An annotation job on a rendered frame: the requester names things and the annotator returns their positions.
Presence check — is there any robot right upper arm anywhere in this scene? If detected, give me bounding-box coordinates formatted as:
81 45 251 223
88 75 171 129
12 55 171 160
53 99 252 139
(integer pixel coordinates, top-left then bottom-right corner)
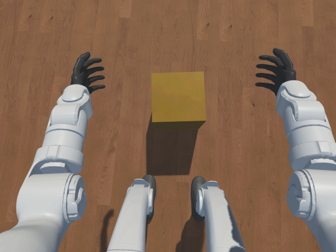
286 169 336 252

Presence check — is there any robot left upper arm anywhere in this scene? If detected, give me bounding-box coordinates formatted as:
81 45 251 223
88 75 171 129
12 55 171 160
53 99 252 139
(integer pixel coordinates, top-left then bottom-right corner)
0 173 87 252

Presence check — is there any left robot hand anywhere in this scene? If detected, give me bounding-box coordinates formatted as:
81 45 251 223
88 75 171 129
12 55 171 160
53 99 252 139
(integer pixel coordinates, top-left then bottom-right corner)
70 52 106 94

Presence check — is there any right robot forearm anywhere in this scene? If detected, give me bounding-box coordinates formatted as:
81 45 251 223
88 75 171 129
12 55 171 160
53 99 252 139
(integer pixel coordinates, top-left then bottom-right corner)
276 80 336 171

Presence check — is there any left robot forearm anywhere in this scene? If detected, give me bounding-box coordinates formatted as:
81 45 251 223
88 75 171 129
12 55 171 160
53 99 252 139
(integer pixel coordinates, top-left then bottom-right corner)
16 85 93 220

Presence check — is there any right robot hand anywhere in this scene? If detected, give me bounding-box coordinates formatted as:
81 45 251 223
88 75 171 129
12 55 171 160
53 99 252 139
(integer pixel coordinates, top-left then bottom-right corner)
255 48 296 96

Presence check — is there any right robot thigh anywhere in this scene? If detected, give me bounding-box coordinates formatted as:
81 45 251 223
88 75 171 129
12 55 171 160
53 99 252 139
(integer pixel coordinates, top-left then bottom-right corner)
197 186 246 252

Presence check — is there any right robot shin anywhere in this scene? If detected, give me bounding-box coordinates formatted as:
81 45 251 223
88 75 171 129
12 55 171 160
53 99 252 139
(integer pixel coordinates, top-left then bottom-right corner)
196 181 225 215

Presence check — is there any carton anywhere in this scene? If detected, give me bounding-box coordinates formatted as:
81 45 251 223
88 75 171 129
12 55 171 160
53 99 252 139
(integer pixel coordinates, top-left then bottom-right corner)
151 71 206 130

